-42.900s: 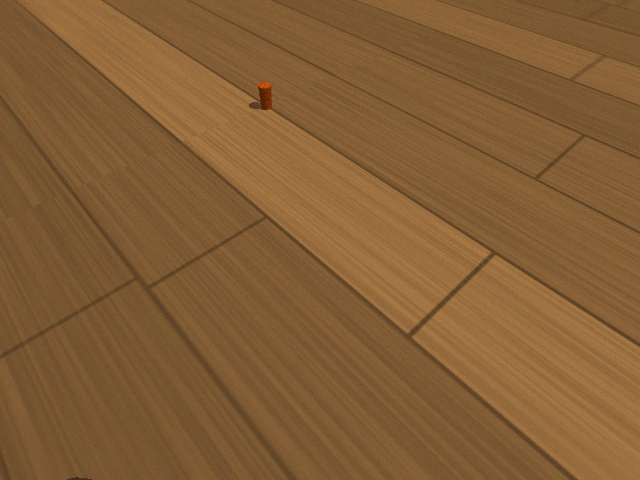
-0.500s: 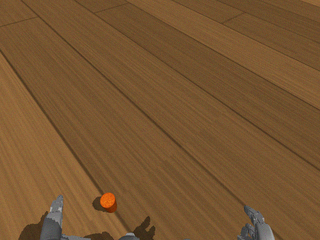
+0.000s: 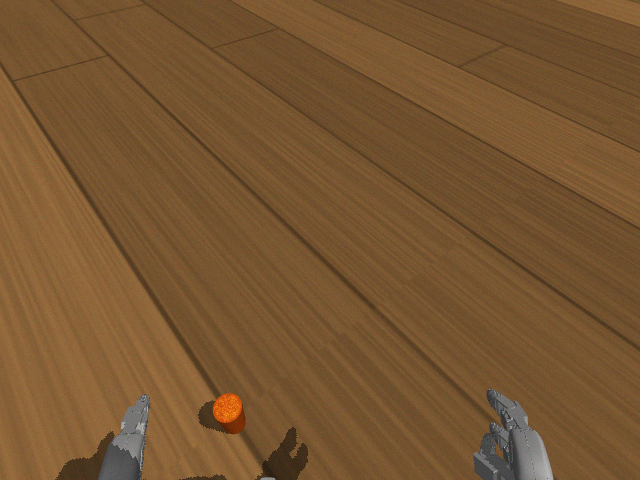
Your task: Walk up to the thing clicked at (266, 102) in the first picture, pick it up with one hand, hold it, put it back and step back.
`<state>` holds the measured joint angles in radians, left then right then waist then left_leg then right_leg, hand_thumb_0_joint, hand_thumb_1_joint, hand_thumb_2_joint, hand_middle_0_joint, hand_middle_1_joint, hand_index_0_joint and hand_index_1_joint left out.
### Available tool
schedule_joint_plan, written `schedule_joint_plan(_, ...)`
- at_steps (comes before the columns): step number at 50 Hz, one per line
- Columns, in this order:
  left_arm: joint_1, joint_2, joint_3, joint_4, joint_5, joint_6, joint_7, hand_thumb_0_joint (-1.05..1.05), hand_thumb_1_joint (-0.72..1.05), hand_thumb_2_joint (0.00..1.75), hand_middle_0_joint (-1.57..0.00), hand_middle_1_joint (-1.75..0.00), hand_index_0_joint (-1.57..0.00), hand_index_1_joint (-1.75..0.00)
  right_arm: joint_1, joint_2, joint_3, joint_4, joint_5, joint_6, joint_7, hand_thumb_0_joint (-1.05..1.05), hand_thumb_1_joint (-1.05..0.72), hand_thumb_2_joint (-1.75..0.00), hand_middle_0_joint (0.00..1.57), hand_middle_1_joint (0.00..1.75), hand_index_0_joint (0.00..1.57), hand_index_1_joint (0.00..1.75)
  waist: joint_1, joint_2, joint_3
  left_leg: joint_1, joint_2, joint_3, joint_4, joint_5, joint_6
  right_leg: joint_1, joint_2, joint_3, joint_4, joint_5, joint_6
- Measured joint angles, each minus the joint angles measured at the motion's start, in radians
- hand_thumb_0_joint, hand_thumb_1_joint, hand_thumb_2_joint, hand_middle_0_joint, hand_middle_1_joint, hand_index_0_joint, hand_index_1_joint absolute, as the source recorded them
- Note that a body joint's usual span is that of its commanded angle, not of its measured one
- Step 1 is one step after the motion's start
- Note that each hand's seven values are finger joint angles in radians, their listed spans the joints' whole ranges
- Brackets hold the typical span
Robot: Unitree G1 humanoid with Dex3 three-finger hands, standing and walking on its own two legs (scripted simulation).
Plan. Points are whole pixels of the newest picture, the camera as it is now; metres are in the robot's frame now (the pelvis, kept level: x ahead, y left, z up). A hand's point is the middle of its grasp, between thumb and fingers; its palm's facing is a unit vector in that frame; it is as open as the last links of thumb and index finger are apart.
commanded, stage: home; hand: left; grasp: from the side
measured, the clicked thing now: (231, 415) +0.40 +0.24 -0.65
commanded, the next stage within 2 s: stand in 1.34 s
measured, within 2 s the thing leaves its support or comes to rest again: neither
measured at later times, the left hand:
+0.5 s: hand (180, 478) +0.16 +0.17 -0.06, palm faces +0.09 -0.96 -0.28, open 17.4 cm
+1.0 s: hand (180, 471) +0.17 +0.18 -0.06, palm faces +0.09 -0.96 -0.27, open 17.5 cm
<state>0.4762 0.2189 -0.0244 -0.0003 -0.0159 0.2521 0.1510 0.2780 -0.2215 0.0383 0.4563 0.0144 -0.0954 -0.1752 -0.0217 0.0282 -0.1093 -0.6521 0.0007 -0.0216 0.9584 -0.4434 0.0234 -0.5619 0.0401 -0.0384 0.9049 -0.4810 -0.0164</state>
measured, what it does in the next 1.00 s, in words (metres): stands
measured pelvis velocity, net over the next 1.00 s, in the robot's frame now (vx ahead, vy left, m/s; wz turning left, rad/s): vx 0.00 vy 0.00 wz -0.01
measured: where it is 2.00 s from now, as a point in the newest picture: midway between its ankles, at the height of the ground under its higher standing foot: outside the picture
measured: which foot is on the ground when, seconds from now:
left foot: down 0.00-1.00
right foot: down 0.00-1.00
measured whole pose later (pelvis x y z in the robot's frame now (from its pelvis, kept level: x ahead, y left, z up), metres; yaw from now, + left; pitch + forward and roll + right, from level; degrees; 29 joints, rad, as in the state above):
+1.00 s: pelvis +0.00 +0.00 +0.00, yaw +0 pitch +7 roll -2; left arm 0.45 0.21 -0.02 0.05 -0.02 0.22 0.13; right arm 0.29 -0.21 0.04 0.50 0.01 -0.13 -0.17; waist -0.02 0.02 -0.10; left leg -0.63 0.00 -0.01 0.93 -0.43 0.02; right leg -0.55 0.04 -0.03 0.89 -0.47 -0.02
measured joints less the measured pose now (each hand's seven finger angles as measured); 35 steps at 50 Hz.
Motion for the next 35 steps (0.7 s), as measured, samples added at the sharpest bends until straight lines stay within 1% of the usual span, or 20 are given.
schedule_joint_plan(16,-0.009,-0.006,0.002,0.031,-0.001,-0.013,-0.011,0.0,-0.53,0.06,-0.06,-0.06,-0.06,-0.05,0.03,0.006,0.0,0.029,0.002,-0.009,-0.002,0.02,-0.9,-0.9,0.2,0.3,0.2,0.31,-0.004,0.0,0.005,0.006,0.003,0.005,-0.012,0.016,-0.004,-0.001,0.002,0.004,-0.001,0.013,-0.005)
schedule_joint_plan(35,-0.016,-0.008,0.002,0.047,0.0,-0.027,-0.019,-0.01,-0.55,0.05,-0.06,-0.06,-0.06,-0.05,0.011,0.005,-0.001,0.039,0.0,-0.029,-0.005,0.02,-0.9,-0.9,0.2,0.3,0.2,0.31,0.001,-0.003,0.009,0.013,0.002,0.004,-0.02,0.02,-0.004,0.005,0.001,0.004,-0.007,0.015,-0.004)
